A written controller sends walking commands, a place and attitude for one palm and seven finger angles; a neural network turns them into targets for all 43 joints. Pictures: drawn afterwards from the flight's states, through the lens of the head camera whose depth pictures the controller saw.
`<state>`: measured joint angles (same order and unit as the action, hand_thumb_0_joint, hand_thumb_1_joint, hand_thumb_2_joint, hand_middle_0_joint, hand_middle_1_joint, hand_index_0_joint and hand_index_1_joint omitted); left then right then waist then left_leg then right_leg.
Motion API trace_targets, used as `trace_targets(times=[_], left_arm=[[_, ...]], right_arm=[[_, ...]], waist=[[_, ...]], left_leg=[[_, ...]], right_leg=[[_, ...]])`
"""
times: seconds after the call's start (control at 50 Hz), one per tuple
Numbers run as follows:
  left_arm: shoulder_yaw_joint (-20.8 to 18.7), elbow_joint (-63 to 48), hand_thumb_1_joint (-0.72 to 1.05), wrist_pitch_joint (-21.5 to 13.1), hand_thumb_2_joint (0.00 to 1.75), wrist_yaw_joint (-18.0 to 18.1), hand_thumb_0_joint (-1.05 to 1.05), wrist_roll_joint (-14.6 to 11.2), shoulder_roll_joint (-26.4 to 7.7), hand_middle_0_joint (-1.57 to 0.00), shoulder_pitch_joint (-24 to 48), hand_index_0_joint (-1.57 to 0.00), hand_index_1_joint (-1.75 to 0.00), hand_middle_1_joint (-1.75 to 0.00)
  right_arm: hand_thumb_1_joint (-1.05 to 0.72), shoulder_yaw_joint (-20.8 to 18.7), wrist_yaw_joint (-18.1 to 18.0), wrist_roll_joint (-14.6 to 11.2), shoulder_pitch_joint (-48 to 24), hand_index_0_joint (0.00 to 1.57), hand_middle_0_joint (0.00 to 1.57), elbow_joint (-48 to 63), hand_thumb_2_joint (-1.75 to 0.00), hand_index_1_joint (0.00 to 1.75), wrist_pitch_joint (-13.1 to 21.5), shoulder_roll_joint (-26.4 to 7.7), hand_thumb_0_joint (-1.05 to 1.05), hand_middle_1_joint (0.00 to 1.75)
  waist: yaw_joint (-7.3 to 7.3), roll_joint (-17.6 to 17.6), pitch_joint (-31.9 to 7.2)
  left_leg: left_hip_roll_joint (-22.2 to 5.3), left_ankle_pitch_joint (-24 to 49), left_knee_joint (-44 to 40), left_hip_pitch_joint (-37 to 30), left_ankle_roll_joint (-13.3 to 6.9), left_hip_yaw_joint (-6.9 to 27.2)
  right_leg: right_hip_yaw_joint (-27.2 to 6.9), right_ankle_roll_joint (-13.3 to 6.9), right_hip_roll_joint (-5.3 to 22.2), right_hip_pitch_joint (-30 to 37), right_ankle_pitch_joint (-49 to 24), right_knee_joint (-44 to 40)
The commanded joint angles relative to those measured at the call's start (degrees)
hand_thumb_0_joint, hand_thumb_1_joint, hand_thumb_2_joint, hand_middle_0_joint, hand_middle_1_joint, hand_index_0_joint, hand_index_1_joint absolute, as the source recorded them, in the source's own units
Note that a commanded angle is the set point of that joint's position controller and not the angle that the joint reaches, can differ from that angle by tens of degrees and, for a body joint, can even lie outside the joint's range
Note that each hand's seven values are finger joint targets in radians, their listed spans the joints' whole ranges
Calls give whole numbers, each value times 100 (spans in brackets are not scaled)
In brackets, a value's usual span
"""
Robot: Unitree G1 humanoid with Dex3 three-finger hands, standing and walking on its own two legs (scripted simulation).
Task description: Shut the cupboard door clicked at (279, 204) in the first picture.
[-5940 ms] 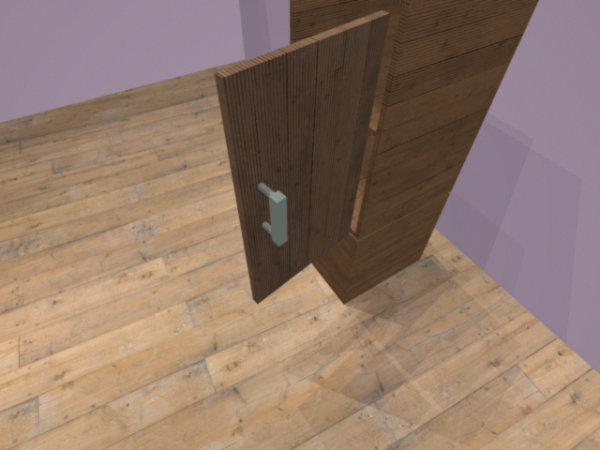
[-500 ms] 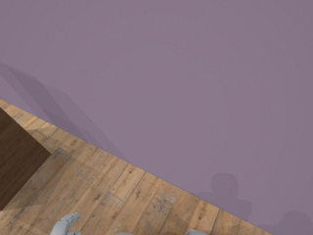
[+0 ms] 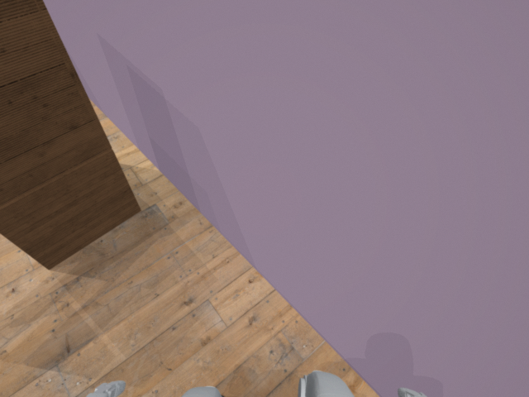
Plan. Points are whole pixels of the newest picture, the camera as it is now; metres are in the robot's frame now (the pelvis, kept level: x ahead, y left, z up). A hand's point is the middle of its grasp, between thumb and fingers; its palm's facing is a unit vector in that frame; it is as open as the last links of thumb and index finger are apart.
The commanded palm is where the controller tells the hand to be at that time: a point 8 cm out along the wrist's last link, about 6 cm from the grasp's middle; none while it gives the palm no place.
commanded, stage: turn to face it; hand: left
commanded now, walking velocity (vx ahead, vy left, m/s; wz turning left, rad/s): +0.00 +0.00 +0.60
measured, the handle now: out of the picture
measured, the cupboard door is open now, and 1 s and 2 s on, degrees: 100 100 100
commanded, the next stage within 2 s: take the last steps up to it in 1.54 s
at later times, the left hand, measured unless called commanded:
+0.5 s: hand out of the picture +0.02 +0.17 -0.17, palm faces +0.33 -0.92 -0.20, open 7.4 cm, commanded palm none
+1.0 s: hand out of the picture +0.01 +0.16 -0.15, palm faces +0.58 -0.76 -0.29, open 7.4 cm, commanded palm none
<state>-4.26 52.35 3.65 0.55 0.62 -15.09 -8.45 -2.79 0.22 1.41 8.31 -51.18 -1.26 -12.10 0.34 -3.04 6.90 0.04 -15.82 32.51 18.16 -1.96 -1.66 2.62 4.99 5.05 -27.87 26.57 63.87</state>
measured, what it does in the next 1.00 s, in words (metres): steps on the spot, turning left: right foot, then left foot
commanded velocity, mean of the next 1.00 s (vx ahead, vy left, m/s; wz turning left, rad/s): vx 0.00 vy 0.00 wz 0.60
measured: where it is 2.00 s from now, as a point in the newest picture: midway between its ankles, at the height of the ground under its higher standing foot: outside the picture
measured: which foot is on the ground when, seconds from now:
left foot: down 0.00-0.22, up 0.24-0.50, down 0.52-0.90, up 0.92-1.00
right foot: up 0.00-0.20, down 0.22-0.52, up 0.54-0.90, down 0.92-1.00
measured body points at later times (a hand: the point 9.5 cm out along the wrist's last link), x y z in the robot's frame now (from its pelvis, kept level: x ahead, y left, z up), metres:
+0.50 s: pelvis +0.01 -0.04 +0.00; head +0.06 -0.01 +0.44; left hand +0.00 +0.21 -0.15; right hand +0.18 -0.26 -0.13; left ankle -0.03 +0.07 -0.72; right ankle +0.02 -0.17 -0.73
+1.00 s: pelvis +0.03 -0.07 +0.00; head +0.08 -0.06 +0.44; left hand -0.02 +0.20 -0.12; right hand +0.24 -0.25 -0.16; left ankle -0.05 +0.03 -0.68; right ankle +0.10 -0.17 -0.73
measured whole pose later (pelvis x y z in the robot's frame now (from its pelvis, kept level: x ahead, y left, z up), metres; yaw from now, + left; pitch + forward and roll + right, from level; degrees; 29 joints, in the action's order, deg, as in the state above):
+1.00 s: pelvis +0.03 -0.07 +0.00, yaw +38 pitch +0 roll +0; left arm -2.5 49.1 0.7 1.2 1.0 -12.0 -7.6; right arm -5.2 1.0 1.1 9.8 -53.8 -4.6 -14.6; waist 2.0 2.5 5.9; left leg 1.7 -27.2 57.7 26.8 2.0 4.0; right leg 5.0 0.2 3.0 -14.7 18.7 33.6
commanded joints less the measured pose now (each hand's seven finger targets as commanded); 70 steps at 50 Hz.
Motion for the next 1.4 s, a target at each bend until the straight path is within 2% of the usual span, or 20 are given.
trace_targets(times=[0.0, 0.14, 0.16, 0.2, 0.3, 0.38, 0.46, 0.48, 0.5, 0.52, 0.64, 0.84, 0.86, 0.9, 1.0, 1.12, 1.18, 1.2, 1.24, 1.38], left_arm=[[-45, -588, 90, -189, 90, -5, 0, -1, -339, -20, 164, -20, -30, -30], [-74, -527, 90, -280, 90, 22, 0, -18, -409, -20, -397, -20, -30, -30], [-122, -493, 90, -342, 90, 55, 0, -1, -584, -20, -641, -20, -30, -30], [-215, -555, 90, -384, 90, 120, 0, 120, -1318, -20, -718, -20, -30, -30], [-60, -741, 90, -395, 90, 141, 0, 83, -665, -20, 74, -20, -30, -30], [-156, -543, 90, -398, 90, 121, 0, 104, -939, -20, -466, -20, -30, -30], [-216, -450, 90, -375, 90, 68, 0, 45, -1018, -20, -515, -20, -30, -30], [-207, -525, 90, -350, 90, 46, 0, -1, -929, -20, -414, -20, -30, -30], [-128, -741, 90, -313, 90, 0, 0, -38, -525, -20, -370, -20, -30, -30], [-23, -957, 90, -268, 90, 24, 0, 17, -421, -20, 55, -20, -30, -30], [-61, -527, 90, -200, 90, -6, 0, 12, -399, -20, 66, -20, -30, -30], [-58, -556, 90, -300, 90, 26, 0, -23, -433, -20, -283, -20, -30, -30], [-117, -511, 90, -360, 90, 62, 0, -9, -626, -20, -607, -20, -30, -30], [-202, -531, 90, -396, 90, 126, 0, 109, -1349, -20, -699, -20, -30, -30], [-28, -738, 90, -403, 90, 145, 0, 63, -621, -20, 74, -20, -30, -30], [-159, -410, 90, -425, 90, 126, 0, 101, -942, -20, -683, -20, -30, -30], [-198, -330, 90, -408, 90, 87, 0, 55, -971, -20, -588, -20, -30, -30], [-184, -362, 90, -387, 90, 65, 0, 1, -887, -20, -476, -20, -30, -30], [47, -706, 90, -308, 90, 32, 0, -7, -283, -20, -153, -20, -30, -30], [15, -156, 90, -174, 90, -5, 0, 2, -281, -20, -220, -20, -30, -30]], right_arm=[[-90, -332, -88, 0, 300, 20, 20, 212, -90, 30, 48, -1280, 0, 30], [-90, -424, -33, -21, -166, 20, 20, 334, -90, 30, -82, -1300, 0, 30], [-90, -413, -15, -56, -224, 20, 20, 397, -90, 30, -87, -1135, 0, 30], [-90, -359, 58, -78, -283, 20, 20, 625, -90, 30, -86, -744, 0, 30], [-90, -294, 162, -61, -170, 20, 20, 335, -90, 30, -234, -604, 0, 30], [-90, -190, 202, -86, -548, 20, 20, 412, -90, 30, -167, -430, 0, 30], [-90, -207, 173, -78, -101, 20, 20, 337, -90, 30, -81, -612, 0, 30], [-90, -287, 162, -51, 279, 20, 20, 256, -90, 30, -36, -927, 0, 30], [-90, -456, 120, 16, 693, 20, 20, 223, -90, 30, 10, -1592, 0, 30], [-90, -504, 65, 2, 1070, 20, 20, 83, -90, 30, -39, -1889, 0, 30], [-90, -306, -113, -13, 264, 20, 20, 232, -90, 30, 66, -1236, 0, 30], [-90, -419, -41, -26, -83, 20, 20, 298, -90, 30, -65, -1278, 0, 30], [-90, -400, -23, -64, -176, 20, 20, 357, -90, 30, -67, -1129, 0, 30], [-90, -349, 45, -80, -194, 20, 20, 568, -90, 30, -76, -767, 0, 30], [-90, -301, 158, -42, -126, 20, 20, 262, -90, 30, -251, -626, 0, 30], [-90, -156, 167, -89, -530, 20, 20, 326, -90, 30, -133, -415, 0, 30], [-90, -152, 128, -77, -109, 20, 20, 207, -90, 30, -70, -530, 0, 30], [-90, -206, 116, -58, 209, 20, 20, 122, -90, 30, -21, -755, 0, 30], [-90, -404, 38, -4, 829, 20, 20, 31, -90, 30, -13, -1667, 0, 30], [-90, -184, -175, -13, 203, 20, 20, 32, -90, 30, 91, -1075, 0, 30]], waist=[[139, 1039, -1092], [-162, 1236, -987], [-293, 727, -1070], [-381, -1346, -931], [76, -1008, -633], [-264, -746, -751], [-32, -670, -1029], [221, -21, -1256], [428, 1804, -1457], [600, 1853, -1382], [110, 1121, -1143], [-132, 1183, -1086], [-308, 799, -1211], [-366, -1275, -1023], [83, -942, -498], [-311, -856, -885], [-45, -765, -1012], [160, -271, -1195], [474, 1932, -1350], [45, 1065, -1084]], left_leg=[[-1400, 2631, -1125, -1108, -743, 1496], [-982, 1600, -704, 127, -443, 1838], [-676, 999, -305, 564, -189, 1697], [355, -2026, 2448, 1627, 414, 362], [-201, -1067, 3125, 1200, 576, 96], [-83, -1141, 1514, 767, 561, -367], [28, -77, -245, -324, 413, -483], [-326, 958, -757, -1267, 240, -84], [-1887, 3046, -903, -2187, -584, 2097], [-2540, 3742, -1036, -1960, -1207, 2573], [-1383, 3176, -1038, -1282, -697, 1399], [-918, 2086, -615, -105, -440, 1964], [-648, 1411, -179, 432, -190, 1809], [371, -2046, 2473, 1577, 425, 430], [-155, -945, 3447, 1280, 565, 199], [-29, -1140, 1133, 657, 521, -359], [43, -159, -227, -304, 406, -432], [-172, 753, -869, -1148, 275, -238], [-2434, 4114, -1064, -2038, -1060, 2245], [-1461, 3666, -1085, -1412, -774, 1070]], right_leg=[[-229, 15, -20, -149, -183, -615], [37, -124, -442, 1817, -974, -3228], [-199, -201, -130, 2453, -1296, -4089], [-2318, -1308, 2381, 2348, -1786, -4976], [-216, -1125, 1351, 1779, -3213, -4384], [26, -1121, 1516, 2321, -3900, -4014], [428, -720, 1456, 2143, -3905, -3126], [673, -441, 1331, 1428, -3269, -2353], [900, 34, 461, -160, -238, -990], [287, -8, 207, -605, 1330, -181], [-295, 20, 108, -386, -214, 26], [3, -110, -481, 1784, -995, -3308], [-318, -187, -108, 2584, -1415, -4158], [-2280, -1310, 2386, 2503, -2134, -4873], [-331, -1106, 1321, 1676, -2987, -4494], [-55, -1163, 1542, 2634, -4454, -3886], [281, -811, 1418, 2276, -4209, -3299], [497, -541, 1293, 1734, -3765, -2673], [392, -35, 246, -275, 1136, -686], [-188, -72, 48, -80, -147, -385]])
